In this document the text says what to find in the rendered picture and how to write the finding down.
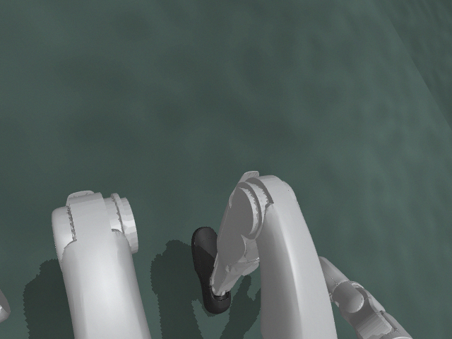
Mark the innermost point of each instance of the right robot arm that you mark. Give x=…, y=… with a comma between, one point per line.
x=365, y=314

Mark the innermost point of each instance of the right robot foot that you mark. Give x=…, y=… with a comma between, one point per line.
x=204, y=251

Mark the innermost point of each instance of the right robot hand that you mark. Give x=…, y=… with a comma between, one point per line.
x=332, y=275

